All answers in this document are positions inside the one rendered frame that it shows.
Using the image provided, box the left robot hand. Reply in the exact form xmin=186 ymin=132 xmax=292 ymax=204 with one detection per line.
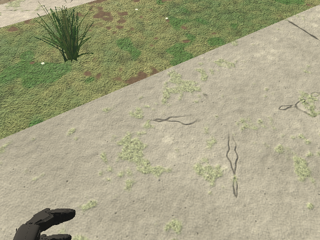
xmin=13 ymin=208 xmax=76 ymax=240

